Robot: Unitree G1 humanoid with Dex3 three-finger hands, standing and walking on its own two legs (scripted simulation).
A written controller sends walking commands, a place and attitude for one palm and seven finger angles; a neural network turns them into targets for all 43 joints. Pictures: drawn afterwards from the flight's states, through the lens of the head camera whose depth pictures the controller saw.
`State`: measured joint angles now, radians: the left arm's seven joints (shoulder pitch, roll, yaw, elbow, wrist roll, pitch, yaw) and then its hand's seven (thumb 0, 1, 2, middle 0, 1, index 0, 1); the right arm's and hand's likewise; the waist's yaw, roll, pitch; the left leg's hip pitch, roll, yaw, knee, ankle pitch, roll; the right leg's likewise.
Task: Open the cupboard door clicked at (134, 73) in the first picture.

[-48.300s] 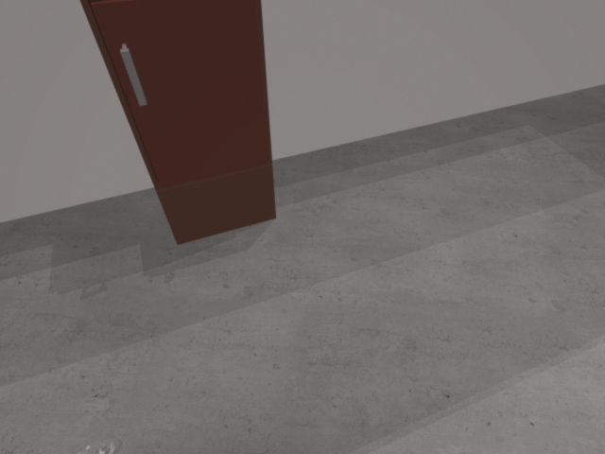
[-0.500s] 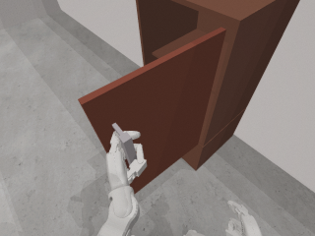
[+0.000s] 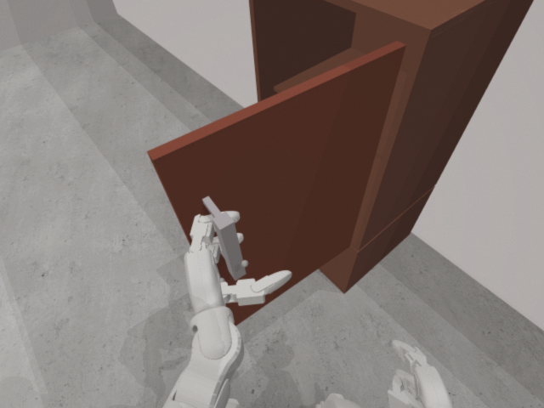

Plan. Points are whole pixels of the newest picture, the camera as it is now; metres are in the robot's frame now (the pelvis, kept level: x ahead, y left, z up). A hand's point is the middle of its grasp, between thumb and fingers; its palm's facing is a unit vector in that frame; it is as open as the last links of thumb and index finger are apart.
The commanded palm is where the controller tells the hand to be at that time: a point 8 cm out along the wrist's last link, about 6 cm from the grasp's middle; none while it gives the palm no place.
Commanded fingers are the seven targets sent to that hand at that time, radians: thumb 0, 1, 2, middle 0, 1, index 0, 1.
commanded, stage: open thumb and fingers to let go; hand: left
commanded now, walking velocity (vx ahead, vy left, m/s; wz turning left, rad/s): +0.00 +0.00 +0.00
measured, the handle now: (224, 240) +0.35 +0.09 +0.05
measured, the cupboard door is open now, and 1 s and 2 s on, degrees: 85 88 87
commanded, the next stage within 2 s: slide the hand sideways off the handle in 0.34 s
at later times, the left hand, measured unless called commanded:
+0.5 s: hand (242, 264) +0.31 +0.06 +0.06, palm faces +0.20 -0.98 -0.04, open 14.9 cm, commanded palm +0.27 +0.10 +0.05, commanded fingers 0.00 -0.50 0.30 -0.15 -0.30 -0.15 -0.30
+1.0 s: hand (229, 305) +0.25 +0.07 +0.06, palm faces -0.15 -0.99 -0.01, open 16.2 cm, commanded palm +0.23 +0.14 +0.05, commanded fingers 0.00 -0.50 0.30 -0.15 -0.30 -0.15 -0.30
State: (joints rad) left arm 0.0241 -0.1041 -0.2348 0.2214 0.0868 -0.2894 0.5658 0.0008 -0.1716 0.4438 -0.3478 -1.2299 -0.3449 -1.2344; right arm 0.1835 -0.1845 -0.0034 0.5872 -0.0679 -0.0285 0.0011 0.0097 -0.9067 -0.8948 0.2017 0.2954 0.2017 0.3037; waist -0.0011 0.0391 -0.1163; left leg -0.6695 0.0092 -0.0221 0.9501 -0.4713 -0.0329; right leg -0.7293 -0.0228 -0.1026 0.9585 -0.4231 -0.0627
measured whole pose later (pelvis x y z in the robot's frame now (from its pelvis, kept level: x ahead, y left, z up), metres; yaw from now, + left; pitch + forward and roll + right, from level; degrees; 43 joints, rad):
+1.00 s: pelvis +0.00 +0.03 -0.01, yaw -2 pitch +10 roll +0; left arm 0.24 0.04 -0.26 -0.04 0.00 -0.28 0.08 -0.02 -0.50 0.30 -0.19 -0.31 -0.18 -0.32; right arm 0.25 -0.21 0.03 0.44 -0.01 -0.05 0.00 0.01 -0.91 -0.89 0.20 0.30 0.20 0.30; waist 0.00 0.03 -0.09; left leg -0.68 0.00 0.02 1.02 -0.51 0.01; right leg -0.75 -0.03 -0.06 1.01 -0.44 -0.02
